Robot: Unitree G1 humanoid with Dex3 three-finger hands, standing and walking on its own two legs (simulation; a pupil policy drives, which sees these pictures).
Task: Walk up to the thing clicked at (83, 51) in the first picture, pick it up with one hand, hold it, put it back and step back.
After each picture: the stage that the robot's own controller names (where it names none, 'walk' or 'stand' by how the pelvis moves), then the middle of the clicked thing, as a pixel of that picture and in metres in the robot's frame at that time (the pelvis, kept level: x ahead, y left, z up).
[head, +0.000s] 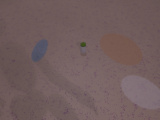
stand; (83, 47) +1.34 -0.04 -0.72
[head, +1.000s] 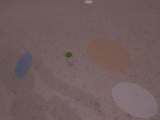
walk; (69, 57) +1.20 +0.19 -0.71
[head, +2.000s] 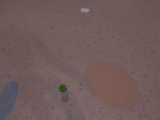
walk; (63, 91) +0.74 +0.22 -0.71
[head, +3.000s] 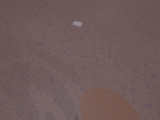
walk; out of the picture +0.42 +0.16 -0.70
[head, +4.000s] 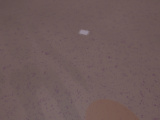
stand; out of the picture +0.36 +0.18 -0.72
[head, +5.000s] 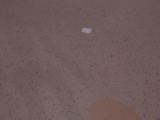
stand; out of the picture +0.35 +0.17 -0.73
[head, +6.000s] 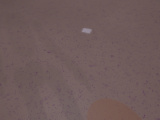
stand; out of the picture +0.35 +0.18 -0.73
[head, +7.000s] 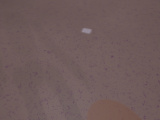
stand; out of the picture +0.34 +0.17 -0.73
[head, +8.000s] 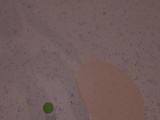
go down; (49, 109) +0.38 +0.17 -0.59
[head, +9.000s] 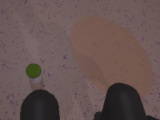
go down; (34, 73) +0.44 +0.19 -0.32
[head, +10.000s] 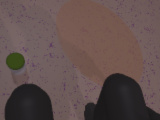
close in; (16, 64) +0.44 +0.20 -0.27
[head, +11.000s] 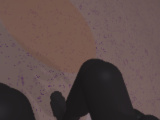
close; out of the picture +0.43 +0.24 -0.23
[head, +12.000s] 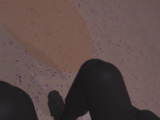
close; out of the picture +0.42 +0.24 -0.23
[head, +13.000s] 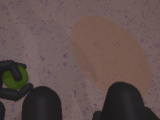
lift; (18, 82) +0.33 +0.22 -0.09
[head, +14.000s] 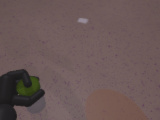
hold; (32, 95) +0.32 +0.17 +0.03
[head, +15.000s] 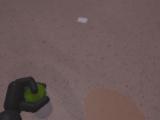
hold; (39, 101) +0.31 +0.16 -0.01
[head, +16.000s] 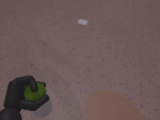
hold; (39, 100) +0.32 +0.16 -0.01
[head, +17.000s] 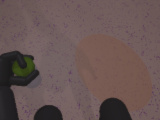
crouch; (28, 73) +0.40 +0.18 -0.09
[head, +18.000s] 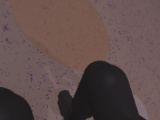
lower; out of the picture +0.43 +0.24 -0.23
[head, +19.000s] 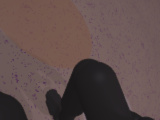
lower; out of the picture +0.43 +0.25 -0.23
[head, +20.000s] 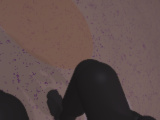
lower; out of the picture +0.43 +0.25 -0.23
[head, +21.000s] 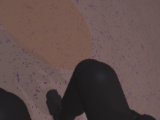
lower; out of the picture +0.43 +0.25 -0.23
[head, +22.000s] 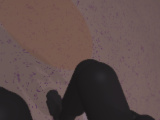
loosen; out of the picture +0.43 +0.25 -0.24
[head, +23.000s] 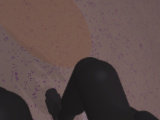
withdraw; out of the picture +0.42 +0.23 -0.23
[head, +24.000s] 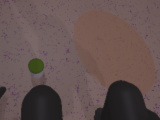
walk; (36, 69) +0.44 +0.18 -0.31
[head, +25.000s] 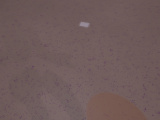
stand; out of the picture +0.35 +0.15 -0.65
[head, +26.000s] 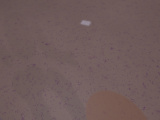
stand; out of the picture +0.37 +0.17 -0.67
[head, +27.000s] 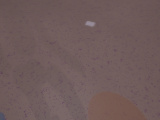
stand; out of the picture +0.37 +0.15 -0.69
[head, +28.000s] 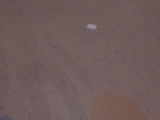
walk; out of the picture +0.38 +0.16 -0.72
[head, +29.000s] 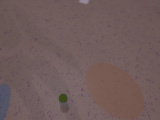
walk; (63, 100) +0.55 +0.12 -0.70
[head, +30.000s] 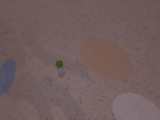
walk; (60, 67) +0.88 +0.24 -0.69
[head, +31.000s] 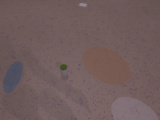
stand; (64, 70) +1.00 +0.17 -0.71
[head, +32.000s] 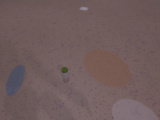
stand; (65, 73) +1.02 +0.17 -0.73
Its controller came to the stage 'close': yes
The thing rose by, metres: 0.71
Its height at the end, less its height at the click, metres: +0.00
